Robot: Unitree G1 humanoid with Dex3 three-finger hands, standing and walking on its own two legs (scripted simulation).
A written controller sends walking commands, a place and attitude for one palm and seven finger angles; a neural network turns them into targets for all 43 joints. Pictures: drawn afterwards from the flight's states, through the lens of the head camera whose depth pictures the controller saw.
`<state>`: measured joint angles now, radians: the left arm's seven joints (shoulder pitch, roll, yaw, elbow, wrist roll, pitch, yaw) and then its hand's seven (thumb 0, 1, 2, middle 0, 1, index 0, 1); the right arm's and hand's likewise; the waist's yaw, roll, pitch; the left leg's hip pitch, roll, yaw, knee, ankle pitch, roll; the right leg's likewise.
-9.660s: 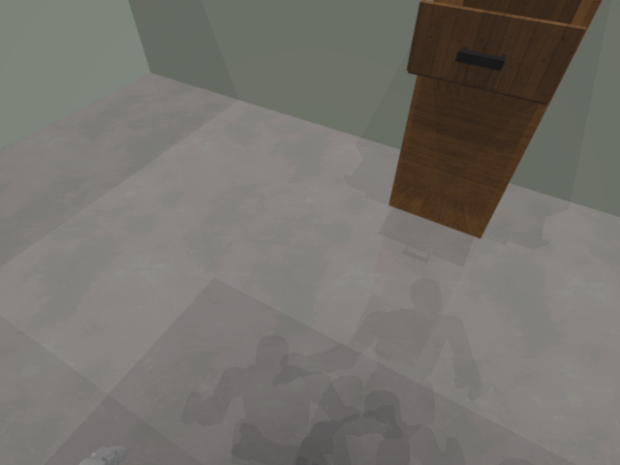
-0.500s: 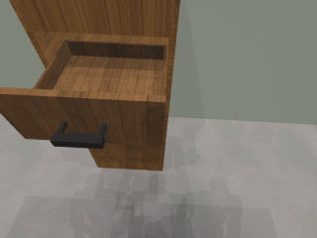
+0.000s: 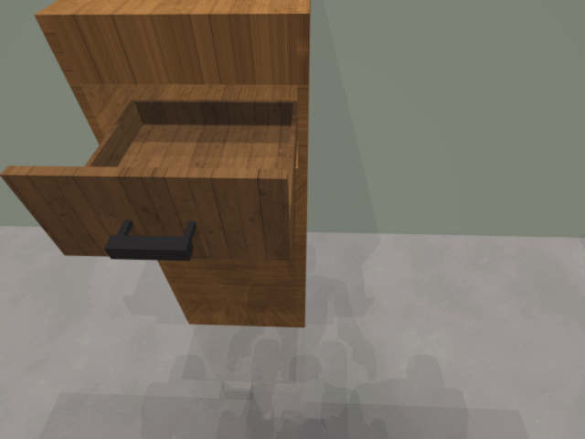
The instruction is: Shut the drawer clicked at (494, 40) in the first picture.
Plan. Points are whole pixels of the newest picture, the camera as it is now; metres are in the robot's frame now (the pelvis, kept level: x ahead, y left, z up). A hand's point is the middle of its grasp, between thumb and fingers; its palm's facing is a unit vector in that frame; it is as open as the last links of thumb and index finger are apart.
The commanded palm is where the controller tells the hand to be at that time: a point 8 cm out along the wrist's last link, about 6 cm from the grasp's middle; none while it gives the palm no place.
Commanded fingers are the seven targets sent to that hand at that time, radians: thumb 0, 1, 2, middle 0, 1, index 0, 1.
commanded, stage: come to a stop and stand still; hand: left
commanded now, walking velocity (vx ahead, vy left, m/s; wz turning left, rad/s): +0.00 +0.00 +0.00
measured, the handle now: (154, 236) +0.37 +0.22 +0.09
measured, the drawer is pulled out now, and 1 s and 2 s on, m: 0.25 0.25 0.25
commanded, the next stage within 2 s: look again from close up in 0.36 s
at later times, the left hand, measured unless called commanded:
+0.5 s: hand out of the picture -0.04 +0.18 -0.17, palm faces +0.02 -0.98 -0.17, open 7.4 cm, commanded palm none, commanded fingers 0.00 0.90 0.90 -0.20 -0.30 -0.20 -0.30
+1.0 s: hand out of the picture -0.02 +0.18 -0.17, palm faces +0.02 -0.99 -0.16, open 7.3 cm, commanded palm none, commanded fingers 0.00 0.90 0.90 -0.20 -0.30 -0.20 -0.30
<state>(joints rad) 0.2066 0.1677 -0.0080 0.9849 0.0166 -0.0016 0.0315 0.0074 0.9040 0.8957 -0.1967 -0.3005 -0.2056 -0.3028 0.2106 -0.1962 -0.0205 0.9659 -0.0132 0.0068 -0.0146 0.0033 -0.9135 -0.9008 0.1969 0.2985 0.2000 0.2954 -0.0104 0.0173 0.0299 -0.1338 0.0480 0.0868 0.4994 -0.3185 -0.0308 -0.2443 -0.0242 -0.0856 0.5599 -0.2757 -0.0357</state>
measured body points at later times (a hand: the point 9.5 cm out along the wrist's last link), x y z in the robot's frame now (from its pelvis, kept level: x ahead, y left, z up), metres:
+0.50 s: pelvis -0.02 +0.02 +0.01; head -0.02 +0.02 +0.46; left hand -0.04 +0.23 -0.15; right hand -0.10 -0.19 -0.15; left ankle -0.03 +0.14 -0.73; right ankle +0.02 -0.09 -0.73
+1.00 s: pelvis -0.01 +0.03 +0.01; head -0.01 +0.03 +0.46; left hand -0.02 +0.24 -0.16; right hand -0.02 -0.18 -0.15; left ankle -0.03 +0.14 -0.73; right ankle +0.02 -0.09 -0.73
